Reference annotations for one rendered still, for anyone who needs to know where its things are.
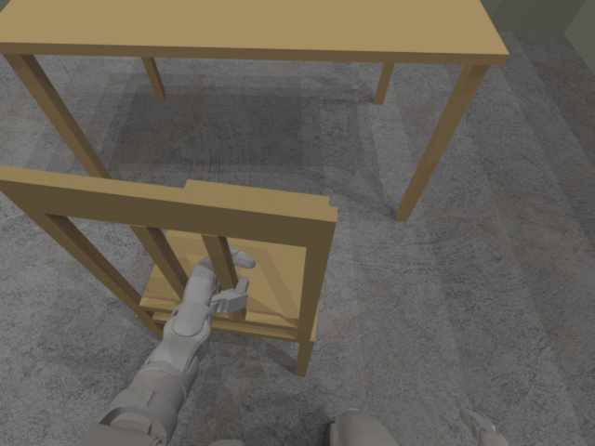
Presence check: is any left robot hand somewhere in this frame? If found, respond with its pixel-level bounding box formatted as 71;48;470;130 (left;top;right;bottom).
182;246;256;316

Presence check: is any robot left upper arm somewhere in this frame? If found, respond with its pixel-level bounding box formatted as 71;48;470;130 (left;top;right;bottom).
79;424;166;446

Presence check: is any right robot hand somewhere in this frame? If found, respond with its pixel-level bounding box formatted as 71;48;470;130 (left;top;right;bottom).
457;408;509;446

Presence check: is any table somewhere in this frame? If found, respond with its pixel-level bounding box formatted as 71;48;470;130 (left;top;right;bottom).
0;0;509;221

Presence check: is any chair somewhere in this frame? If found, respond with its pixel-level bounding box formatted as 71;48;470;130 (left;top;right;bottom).
0;165;337;376

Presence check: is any right robot thigh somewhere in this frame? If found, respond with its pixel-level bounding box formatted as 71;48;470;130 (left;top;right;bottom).
330;413;399;446

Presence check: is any robot right shin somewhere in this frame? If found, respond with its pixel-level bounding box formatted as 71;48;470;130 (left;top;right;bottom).
338;409;361;419

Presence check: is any left robot forearm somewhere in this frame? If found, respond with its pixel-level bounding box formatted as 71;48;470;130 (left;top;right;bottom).
74;301;212;446

